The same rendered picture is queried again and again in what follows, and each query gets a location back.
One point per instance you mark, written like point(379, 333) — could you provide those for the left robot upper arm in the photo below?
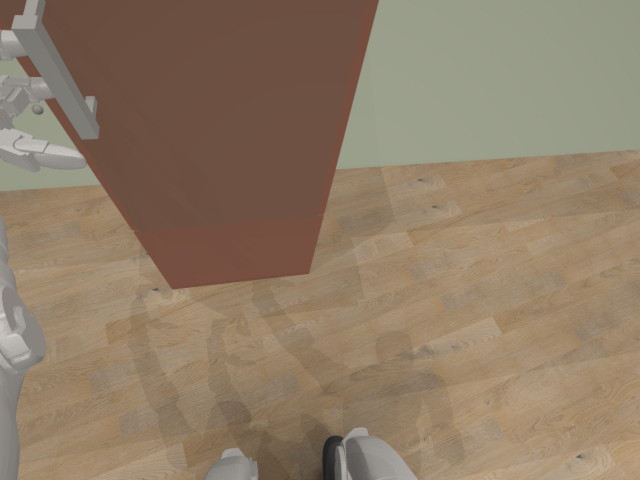
point(22, 344)

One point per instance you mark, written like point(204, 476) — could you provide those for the cupboard door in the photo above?
point(211, 112)

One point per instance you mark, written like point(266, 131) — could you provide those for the robot left thigh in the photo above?
point(233, 468)

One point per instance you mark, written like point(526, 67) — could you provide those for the left robot hand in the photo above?
point(16, 147)

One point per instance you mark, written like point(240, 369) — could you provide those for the right robot shin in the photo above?
point(353, 433)

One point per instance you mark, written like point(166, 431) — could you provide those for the handle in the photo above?
point(38, 45)

